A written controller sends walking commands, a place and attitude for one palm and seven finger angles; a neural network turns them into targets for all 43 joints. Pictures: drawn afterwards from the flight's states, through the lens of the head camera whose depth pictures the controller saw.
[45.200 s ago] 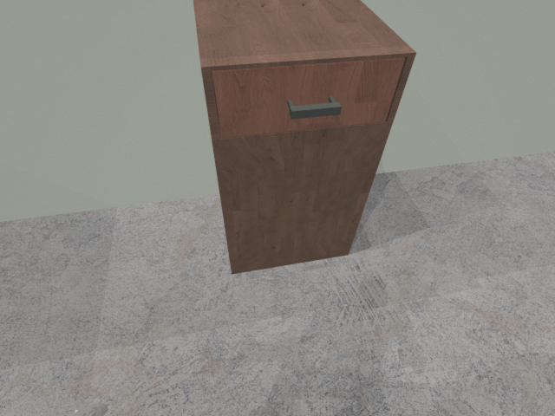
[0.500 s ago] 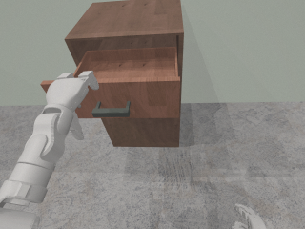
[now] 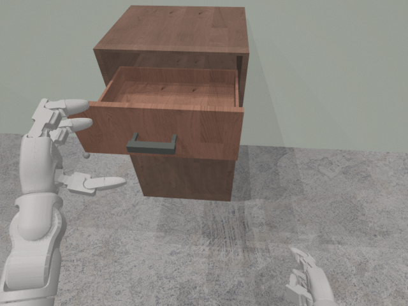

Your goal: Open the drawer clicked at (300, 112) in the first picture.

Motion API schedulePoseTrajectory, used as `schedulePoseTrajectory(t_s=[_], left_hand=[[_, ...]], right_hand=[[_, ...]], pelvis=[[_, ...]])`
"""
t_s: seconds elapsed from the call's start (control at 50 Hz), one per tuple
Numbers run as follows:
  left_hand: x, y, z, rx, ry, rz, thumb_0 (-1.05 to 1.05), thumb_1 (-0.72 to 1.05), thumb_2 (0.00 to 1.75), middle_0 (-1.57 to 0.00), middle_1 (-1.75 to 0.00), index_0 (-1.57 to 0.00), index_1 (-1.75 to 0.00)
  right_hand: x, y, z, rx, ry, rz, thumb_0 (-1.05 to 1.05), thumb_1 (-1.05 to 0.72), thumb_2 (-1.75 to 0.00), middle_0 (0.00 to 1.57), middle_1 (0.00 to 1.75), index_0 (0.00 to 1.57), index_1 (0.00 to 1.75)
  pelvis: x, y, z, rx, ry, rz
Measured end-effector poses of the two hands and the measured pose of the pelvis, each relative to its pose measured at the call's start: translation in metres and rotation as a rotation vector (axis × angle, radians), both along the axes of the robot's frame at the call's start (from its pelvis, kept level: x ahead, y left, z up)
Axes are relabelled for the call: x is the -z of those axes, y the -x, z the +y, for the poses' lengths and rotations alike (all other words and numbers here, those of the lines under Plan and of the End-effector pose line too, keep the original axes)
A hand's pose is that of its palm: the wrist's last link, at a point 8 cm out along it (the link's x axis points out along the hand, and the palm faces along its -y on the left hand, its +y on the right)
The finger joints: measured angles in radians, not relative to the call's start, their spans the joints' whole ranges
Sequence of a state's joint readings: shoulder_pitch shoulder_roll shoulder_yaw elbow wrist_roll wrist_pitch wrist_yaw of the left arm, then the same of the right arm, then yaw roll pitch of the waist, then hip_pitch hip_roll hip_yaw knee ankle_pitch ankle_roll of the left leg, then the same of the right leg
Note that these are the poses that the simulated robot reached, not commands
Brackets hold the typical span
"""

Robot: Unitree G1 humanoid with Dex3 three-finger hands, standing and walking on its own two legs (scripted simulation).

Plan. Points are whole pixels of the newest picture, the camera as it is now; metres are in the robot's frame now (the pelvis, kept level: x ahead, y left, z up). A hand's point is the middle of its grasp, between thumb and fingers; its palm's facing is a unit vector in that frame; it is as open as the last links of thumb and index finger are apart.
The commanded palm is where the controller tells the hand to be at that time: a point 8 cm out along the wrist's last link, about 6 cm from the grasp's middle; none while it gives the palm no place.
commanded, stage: draw the hand back to the body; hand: left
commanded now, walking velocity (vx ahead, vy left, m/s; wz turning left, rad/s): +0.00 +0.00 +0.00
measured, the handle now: (153, 142) +0.50 +0.20 +0.01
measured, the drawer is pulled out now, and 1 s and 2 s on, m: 0.29 0.29 0.29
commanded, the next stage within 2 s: step back with the hand held close in 0.72 s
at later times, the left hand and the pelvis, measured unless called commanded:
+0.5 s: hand (35, 222) +0.17 +0.24 +0.19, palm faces +0.42 -0.81 -0.40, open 8.7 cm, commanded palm +0.12 +0.28 +0.20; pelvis -0.01 +0.00 +0.00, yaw +0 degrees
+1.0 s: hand (36, 216) +0.18 +0.24 +0.19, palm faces +0.39 -0.80 -0.46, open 7.4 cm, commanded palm +0.11 +0.28 +0.20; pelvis -0.02 +0.00 +0.00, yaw +0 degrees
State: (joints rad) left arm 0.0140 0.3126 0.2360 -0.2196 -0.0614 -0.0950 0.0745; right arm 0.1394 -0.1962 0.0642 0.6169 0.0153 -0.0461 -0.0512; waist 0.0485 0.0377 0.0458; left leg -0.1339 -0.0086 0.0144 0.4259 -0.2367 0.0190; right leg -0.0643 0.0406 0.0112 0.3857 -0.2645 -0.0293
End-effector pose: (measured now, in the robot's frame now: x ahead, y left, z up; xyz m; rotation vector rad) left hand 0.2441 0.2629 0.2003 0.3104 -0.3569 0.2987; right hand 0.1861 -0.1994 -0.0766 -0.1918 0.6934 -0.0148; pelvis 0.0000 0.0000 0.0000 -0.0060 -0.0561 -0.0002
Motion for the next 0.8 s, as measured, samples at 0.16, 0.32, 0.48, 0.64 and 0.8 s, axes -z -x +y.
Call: schedulePoseTrajectory(t_s=[0.16,0.32,0.48,0.64,0.8], left_hand=[[0.001,0.034,0.005,-0.019,-0.053,0.021,-0.01,-0.02,0.50,-0.28,-0.89,-0.28,-0.90],[-0.001,0.074,0.009,-0.060,-0.116,0.054,0.00,0.25,0.62,-0.26,-0.72,-0.26,-0.72],[-0.001,0.112,0.014,-0.121,-0.145,0.088,0.00,0.53,0.74,-0.24,-0.54,-0.24,-0.54],[-0.005,0.124,0.017,-0.167,-0.125,0.052,0.01,0.77,0.84,-0.22,-0.38,-0.22,-0.38],[-0.002,0.120,0.016,-0.157,-0.111,0.059,0.01,0.87,0.89,-0.21,-0.32,-0.22,-0.32]], right_hand=[[0.009,0.032,-0.030,0.074,0.042,0.051,0.02,-0.90,-0.90,0.20,0.30,0.20,0.30],[0.008,0.034,-0.039,0.099,0.049,0.026,0.02,-0.90,-0.90,0.20,0.30,0.20,0.30],[-0.001,0.016,-0.025,0.066,0.021,-0.058,0.02,-0.90,-0.90,0.20,0.30,0.20,0.30],[-0.005,0.005,-0.007,0.002,0.004,-0.097,0.02,-0.90,-0.90,0.20,0.30,0.20,0.30],[-0.004,0.011,-0.005,-0.006,0.003,-0.087,0.02,-0.90,-0.90,0.20,0.30,0.20,0.30]], pelvis=[[-0.001,0.001,0.001,0.013,0.001,0.001],[-0.001,0.003,0.001,0.012,0.004,0.000],[-0.001,0.007,0.001,0.004,0.007,-0.012],[-0.001,0.013,0.000,-0.013,0.006,-0.028],[-0.001,0.015,-0.001,-0.011,0.006,-0.032]])
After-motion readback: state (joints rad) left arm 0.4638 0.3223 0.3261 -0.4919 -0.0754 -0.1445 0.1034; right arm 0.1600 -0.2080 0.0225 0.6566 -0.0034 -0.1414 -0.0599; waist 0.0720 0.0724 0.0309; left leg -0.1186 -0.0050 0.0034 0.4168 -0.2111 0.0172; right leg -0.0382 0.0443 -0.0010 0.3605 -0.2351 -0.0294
